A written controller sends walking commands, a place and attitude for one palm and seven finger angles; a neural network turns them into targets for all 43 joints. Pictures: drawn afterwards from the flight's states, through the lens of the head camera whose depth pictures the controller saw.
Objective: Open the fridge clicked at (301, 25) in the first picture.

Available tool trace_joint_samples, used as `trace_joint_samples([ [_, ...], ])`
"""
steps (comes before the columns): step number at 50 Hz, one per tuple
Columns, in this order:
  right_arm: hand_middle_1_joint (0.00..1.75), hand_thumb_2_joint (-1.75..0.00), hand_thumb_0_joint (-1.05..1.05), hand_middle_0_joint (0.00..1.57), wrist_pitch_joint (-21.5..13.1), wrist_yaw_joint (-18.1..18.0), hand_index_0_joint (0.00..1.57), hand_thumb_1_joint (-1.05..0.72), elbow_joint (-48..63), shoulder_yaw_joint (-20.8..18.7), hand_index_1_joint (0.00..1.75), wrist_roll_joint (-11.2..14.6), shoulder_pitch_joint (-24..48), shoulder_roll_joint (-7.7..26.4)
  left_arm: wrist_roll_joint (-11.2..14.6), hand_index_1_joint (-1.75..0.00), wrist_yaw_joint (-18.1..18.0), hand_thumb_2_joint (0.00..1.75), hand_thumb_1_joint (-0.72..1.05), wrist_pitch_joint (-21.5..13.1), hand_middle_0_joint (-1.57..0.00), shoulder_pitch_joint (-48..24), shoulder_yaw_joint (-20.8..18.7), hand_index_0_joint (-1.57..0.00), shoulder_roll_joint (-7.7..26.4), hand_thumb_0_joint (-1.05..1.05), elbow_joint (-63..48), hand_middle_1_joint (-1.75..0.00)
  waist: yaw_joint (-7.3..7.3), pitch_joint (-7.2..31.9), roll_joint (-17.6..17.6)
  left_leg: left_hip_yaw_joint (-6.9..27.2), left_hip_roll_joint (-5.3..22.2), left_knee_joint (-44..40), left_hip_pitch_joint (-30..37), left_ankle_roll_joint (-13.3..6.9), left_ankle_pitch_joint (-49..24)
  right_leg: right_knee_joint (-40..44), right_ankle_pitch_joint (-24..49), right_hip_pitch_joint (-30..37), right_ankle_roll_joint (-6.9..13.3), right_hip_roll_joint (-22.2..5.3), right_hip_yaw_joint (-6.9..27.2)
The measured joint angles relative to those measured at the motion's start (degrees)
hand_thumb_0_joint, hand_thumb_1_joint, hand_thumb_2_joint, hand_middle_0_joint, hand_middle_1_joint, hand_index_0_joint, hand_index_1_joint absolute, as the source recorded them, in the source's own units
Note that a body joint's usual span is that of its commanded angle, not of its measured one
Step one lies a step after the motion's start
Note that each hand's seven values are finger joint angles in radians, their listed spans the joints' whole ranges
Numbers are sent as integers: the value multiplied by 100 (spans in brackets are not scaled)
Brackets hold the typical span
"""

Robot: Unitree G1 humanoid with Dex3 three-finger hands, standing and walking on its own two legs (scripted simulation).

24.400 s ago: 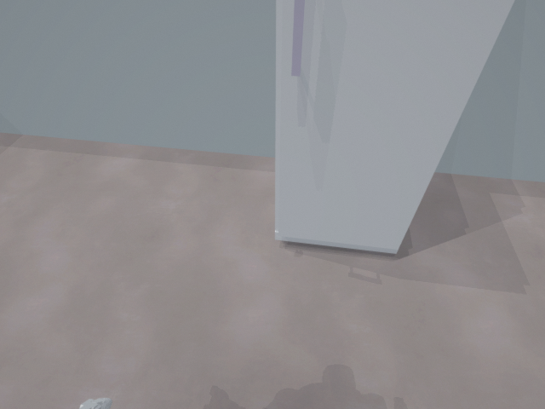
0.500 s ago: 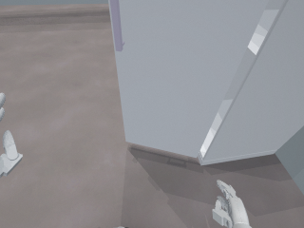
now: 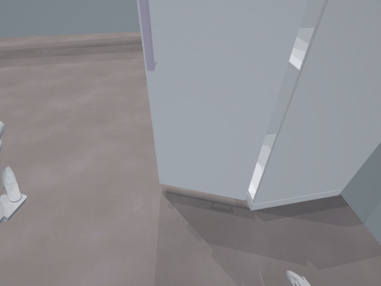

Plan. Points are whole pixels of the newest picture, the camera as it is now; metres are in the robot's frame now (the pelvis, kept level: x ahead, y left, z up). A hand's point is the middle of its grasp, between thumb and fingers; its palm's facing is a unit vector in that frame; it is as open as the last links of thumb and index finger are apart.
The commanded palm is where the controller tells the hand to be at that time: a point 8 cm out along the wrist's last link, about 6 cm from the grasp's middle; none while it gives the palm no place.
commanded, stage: stop stepping back and stand still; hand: left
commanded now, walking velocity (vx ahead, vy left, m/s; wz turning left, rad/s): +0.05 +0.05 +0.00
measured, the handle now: (147, 14) +0.83 +0.18 +0.28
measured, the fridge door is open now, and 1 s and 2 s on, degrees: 66 66 66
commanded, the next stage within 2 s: let the arm hang, fingers relaxed in 0.14 s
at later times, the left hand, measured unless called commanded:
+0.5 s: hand out of the picture +0.10 +0.22 -0.14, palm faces -0.02 -0.97 -0.25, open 7.4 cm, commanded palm none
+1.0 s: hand out of the picture +0.06 +0.28 -0.15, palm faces +0.00 -0.95 -0.33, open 7.4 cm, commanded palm none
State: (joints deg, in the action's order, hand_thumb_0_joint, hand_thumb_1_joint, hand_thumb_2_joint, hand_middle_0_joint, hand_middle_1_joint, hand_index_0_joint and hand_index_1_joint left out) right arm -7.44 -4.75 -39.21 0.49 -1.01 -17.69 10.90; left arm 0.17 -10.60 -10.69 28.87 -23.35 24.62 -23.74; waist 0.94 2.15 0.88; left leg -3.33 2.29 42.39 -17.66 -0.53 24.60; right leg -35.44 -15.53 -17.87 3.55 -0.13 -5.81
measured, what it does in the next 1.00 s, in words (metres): steps on the spot: left foot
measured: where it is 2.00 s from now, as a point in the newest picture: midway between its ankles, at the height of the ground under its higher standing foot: outside the picture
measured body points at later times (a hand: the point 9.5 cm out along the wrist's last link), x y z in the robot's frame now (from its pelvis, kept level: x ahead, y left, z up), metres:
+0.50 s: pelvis +0.00 +0.02 +0.00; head +0.00 +0.02 +0.45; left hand +0.10 +0.27 -0.12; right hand +0.12 -0.23 -0.13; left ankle +0.05 +0.14 -0.72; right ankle +0.03 -0.10 -0.72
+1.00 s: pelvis +0.02 +0.04 +0.02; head +0.05 +0.04 +0.47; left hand +0.06 +0.33 -0.12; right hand +0.09 -0.22 -0.13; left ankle +0.05 +0.14 -0.72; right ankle +0.03 -0.10 -0.72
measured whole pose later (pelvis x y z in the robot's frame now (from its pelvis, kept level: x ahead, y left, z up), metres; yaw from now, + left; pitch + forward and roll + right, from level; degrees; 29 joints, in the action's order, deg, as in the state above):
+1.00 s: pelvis +0.02 +0.04 +0.02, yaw +2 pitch -1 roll +0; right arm 0.5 0.0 -62.5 -1.0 -1.0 -8.7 14.3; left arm -1.2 -1.2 0.2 9.7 0.0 17.4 63.4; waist 0.2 -3.8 -0.6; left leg -2.6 0.3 24.4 -13.0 -1.1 10.5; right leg -23.4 -12.7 -9.8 -1.8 -1.1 2.0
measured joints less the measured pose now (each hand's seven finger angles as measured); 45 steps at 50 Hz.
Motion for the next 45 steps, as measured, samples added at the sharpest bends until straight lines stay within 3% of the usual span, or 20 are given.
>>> trace_joint_samples([
  [2, 30, -90, 1, 20, 67, 63, 20, -90, -132, 4, 30, -25, 197, 12, 22, -30, 61, 90, 89, -54, -21, -189, 90, -21, -134, 1, 32, -30, -84, -156, -44, 124, -54, 1030, -438, 30, 92, -23, 153, 15, 103, 13, -35],
  [5, 30, -90, 1, 20, 144, 125, 20, -90, -149, 4, 30, -7, 343, 28, 75, -30, 111, 90, 89, -71, -21, -143, 158, -21, -320, 1, 66, -30, -140, -182, -38, 41, -51, 1302, -698, 70, -64, 254, 185, 146, 86, 9, 28],
  [10, 30, -90, 1, 21, 104, 34, 20, -90, 86, -3, 30, 20, 374, 79, 109, -30, 102, 90, 89, -40, -21, 88, 182, -21, -253, 1, -47, -30, -139, -166, 103, -160, 1, -150, -215, -9, -292, 446, 280, 222, 5, -60, 81],
  [12, 30, -90, 1, 21, 40, -19, 20, -90, 202, -33, 30, 7, 356, 196, 113, -30, 83, 90, 89, -41, -21, 87, 204, -21, -240, 1, -147, -30, -132, -150, 15, -76, 34, -889, 144, -93, -261, 283, 181, 145, -47, -16, 24],
  [13, 30, -90, 1, 20, -66, 97, 20, -90, 148, -113, 30, -20, 376, 296, 5, -30, 173, 90, 89, -112, -21, -88, 304, -21, -206, 1, 105, -30, -108, -111, -74, 5, 40, -951, 26, -109, -796, 4, -30, -28, -109, -38, -38],
  [14, 30, -90, 1, 20, -15, 245, 20, -90, 63, -178, 30, -39, 431, 410, -83, -30, 331, 90, 89, -20, -21, -385, 490, -21, -167, 1, 607, -30, -109, -90, -140, 57, 4, -770, -162, -90, -1123, -467, -447, -253, -182, -62, 74],
  [17, 30, -90, 1, 20, 407, 473, 20, -90, -230, -215, 30, -127, 642, 605, -199, -30, 707, 90, 90, 783, -20, -1105, 1131, -20, -280, 0, 2628, -30, 18, 22, -281, 140, -181, -499, -441, -58, -1058, -1652, -1192, -735, -322, -105, 571],
  [19, 30, -90, 1, 20, 567, 519, 20, -90, -346, -155, 30, -163, 683, 594, -214, -30, 860, 90, 90, 1168, -20, -1344, 1527, -20, -434, 0, 3935, -30, 105, 52, -270, 152, -268, -510, -484, -36, -1018, -1410, -1272, -626, -361, -150, 718],
  [20, 30, -90, 1, 20, 617, 535, 20, -90, -380, -101, 30, -157, 678, 551, -217, -30, 914, 90, 90, 1264, -20, -1384, 1711, -20, -483, 0, 4455, -30, 104, 29, -171, 105, -309, -482, -492, -16, -998, -942, -932, -445, -359, -193, 770],
  [21, 30, -90, 1, 20, 663, 549, 20, -90, -408, -48, 30, -127, 677, 494, -219, -30, 945, 90, 90, 1303, -20, -1392, 1882, -20, -526, 1, 4903, -30, 83, -23, -29, 28, -345, -417, -506, 9, -960, -639, -368, -362, -345, -235, 851],
  [22, 30, -90, 1, 20, 710, 559, 20, -90, -471, -31, 30, -105, 686, 462, -218, -30, 968, 90, 91, 1326, -20, -1414, 2044, -20, -649, 1, 5362, -30, 93, -127, -2, 34, -315, -358, -486, 34, -921, -686, -243, -352, -363, -209, 845],
  [26, 30, -90, 1, 20, 883, 567, 20, -90, -844, -45, 30, -71, 536, 356, -179, -30, 1062, 90, 91, 1438, -20, -1266, 2584, -20, -1224, 1, 6759, -30, 170, -398, 25, 182, -223, -568, -266, 57, -995, -403, -397, -46, -414, -117, 692],
  [28, 30, -90, 1, 20, 925, 559, 20, -90, -1084, -41, 30, -64, 438, 278, -148, -30, 956, 90, 96, 1415, -21, -1228, 2501, -21, -1300, 1, 7173, -30, 107, -520, 93, 211, -166, -750, -191, 60, -1065, -109, -261, 78, -413, -58, 662],
  [34, 30, -90, 1, 20, 941, 500, 20, -90, -1746, -50, 30, -44, 289, 209, -129, -30, 997, 90, 97, 1272, -21, -1247, 2434, -21, -1077, 0, 7979, -30, -83, -799, 70, 254, -93, -1246, -32, 46, -1316, 660, 149, 363, -413, 20, 615],
  [45, 30, -90, 1, 20, 848, 458, 20, -90, -2231, -158, 30, -2, 646, 292, -138, -30, 952, 90, 92, 1163, -20, -1586, 2323, -20, -762, 1, 8675, -30, -87, -712, -142, 128, -163, -1665, 299, -33, -1404, 1115, 290, 674, -498, -57, 729],
])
